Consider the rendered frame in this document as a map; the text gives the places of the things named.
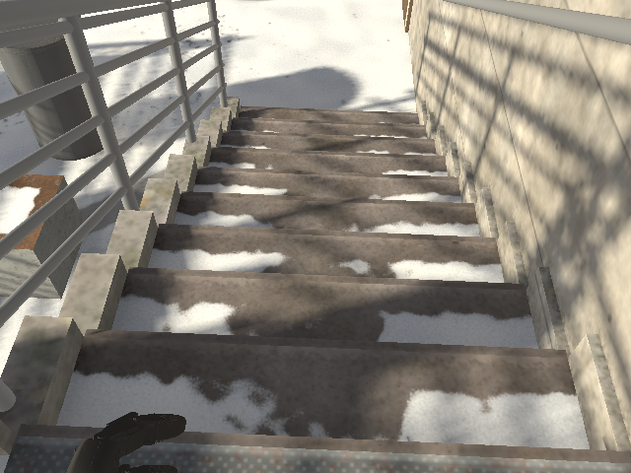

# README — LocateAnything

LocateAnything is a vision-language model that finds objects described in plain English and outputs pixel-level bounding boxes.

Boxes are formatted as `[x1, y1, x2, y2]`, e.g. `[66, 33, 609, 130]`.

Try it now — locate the left robot hand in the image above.
[66, 412, 186, 473]

